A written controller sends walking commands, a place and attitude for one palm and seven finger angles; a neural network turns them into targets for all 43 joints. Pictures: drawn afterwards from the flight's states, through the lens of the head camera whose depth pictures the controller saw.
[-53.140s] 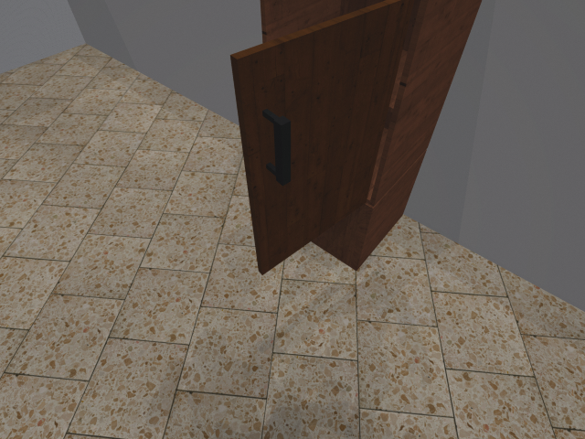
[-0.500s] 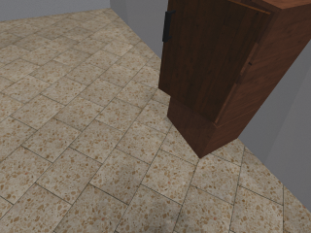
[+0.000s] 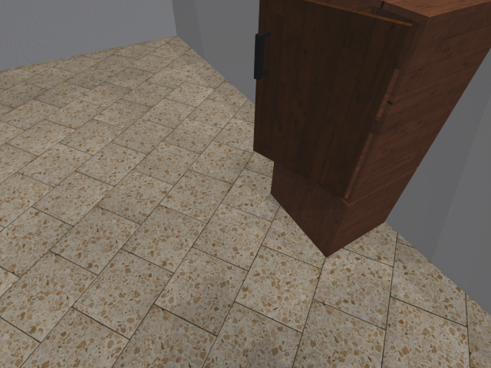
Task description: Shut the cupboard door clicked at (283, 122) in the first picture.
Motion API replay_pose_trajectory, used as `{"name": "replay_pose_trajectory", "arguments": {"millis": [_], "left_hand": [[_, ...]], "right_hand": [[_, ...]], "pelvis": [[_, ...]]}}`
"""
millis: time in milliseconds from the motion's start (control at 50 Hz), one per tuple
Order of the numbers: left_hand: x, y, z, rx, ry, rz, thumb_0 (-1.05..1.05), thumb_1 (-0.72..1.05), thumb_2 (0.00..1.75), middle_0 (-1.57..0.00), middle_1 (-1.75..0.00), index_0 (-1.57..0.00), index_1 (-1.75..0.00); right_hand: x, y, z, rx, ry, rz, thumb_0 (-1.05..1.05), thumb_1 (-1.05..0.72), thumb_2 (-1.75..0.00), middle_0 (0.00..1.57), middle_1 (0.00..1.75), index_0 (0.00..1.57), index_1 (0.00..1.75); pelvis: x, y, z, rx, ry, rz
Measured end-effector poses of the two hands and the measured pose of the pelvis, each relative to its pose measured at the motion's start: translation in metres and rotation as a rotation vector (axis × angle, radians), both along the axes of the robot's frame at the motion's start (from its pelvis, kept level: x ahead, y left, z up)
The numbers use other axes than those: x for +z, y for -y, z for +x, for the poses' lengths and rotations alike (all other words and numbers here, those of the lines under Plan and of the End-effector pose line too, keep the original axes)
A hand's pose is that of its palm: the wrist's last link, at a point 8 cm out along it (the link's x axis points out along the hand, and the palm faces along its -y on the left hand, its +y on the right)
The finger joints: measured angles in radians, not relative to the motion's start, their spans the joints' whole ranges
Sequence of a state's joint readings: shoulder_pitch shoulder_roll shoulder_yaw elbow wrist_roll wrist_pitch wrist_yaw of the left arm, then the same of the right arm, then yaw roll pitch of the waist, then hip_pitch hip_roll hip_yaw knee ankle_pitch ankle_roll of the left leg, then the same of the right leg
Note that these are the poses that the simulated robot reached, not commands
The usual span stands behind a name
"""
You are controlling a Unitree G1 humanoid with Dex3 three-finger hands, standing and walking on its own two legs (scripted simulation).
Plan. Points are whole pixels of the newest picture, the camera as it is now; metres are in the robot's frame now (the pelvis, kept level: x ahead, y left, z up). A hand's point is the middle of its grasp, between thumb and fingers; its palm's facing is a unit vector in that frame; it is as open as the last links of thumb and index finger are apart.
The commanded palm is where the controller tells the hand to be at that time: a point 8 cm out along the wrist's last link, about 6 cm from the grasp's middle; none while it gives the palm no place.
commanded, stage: let the arm hang, fingers relaxed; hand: left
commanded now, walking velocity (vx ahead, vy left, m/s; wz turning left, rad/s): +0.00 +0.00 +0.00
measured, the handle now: (262, 55) +0.96 -0.01 +0.08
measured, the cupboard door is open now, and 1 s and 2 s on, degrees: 19 19 19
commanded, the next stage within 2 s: look to check the result in 0.24 s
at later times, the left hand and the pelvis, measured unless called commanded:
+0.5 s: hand out of the picture +0.00 +0.19 -0.17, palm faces +0.00 -0.97 -0.22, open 7.4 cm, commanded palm none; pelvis +0.01 +0.00 +0.00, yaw +0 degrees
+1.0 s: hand out of the picture +0.08 +0.20 -0.16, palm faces +0.00 -0.96 -0.28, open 7.4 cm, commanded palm none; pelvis +0.03 -0.02 +0.00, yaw +1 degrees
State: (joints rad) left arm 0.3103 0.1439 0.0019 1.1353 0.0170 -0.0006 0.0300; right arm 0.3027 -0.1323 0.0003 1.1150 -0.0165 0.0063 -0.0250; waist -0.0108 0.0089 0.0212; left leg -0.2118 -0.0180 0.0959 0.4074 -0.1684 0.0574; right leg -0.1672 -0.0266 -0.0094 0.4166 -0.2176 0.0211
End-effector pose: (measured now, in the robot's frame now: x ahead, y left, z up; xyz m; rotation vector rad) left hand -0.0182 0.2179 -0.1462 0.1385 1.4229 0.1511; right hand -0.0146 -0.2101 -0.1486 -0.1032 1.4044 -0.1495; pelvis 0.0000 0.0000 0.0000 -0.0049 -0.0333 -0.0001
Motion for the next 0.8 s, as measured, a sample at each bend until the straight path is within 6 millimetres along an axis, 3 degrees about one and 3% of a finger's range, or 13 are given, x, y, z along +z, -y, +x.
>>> {"name": "replay_pose_trajectory", "arguments": {"millis": [180,500,800], "left_hand": [[-0.003,0.008,0.014,-0.010,0.033,-0.022,0.01,0.92,0.90,-0.20,-0.30,-0.20,-0.30],[0.005,-0.015,0.014,-0.018,-0.007,0.040,0.01,0.91,0.90,-0.20,-0.30,-0.20,-0.30],[0.014,-0.028,0.062,-0.052,0.077,0.082,0.01,0.91,0.90,-0.20,-0.30,-0.20,-0.30]], "right_hand": [[0.004,0.009,0.006,-0.005,0.021,-0.028,0.00,-0.91,-0.90,0.20,0.30,0.20,0.30],[0.007,0.032,0.015,0.007,0.009,-0.065,0.00,-0.91,-0.90,0.20,0.30,0.20,0.30],[0.015,0.062,0.060,0.044,0.077,-0.111,0.00,-0.90,-0.90,0.20,0.30,0.20,0.30]], "pelvis": [[0.000,0.001,0.002,-0.002,0.001,0.001],[0.002,0.005,0.008,-0.007,0.001,0.002],[0.004,0.012,0.019,-0.004,-0.003,0.004]]}}
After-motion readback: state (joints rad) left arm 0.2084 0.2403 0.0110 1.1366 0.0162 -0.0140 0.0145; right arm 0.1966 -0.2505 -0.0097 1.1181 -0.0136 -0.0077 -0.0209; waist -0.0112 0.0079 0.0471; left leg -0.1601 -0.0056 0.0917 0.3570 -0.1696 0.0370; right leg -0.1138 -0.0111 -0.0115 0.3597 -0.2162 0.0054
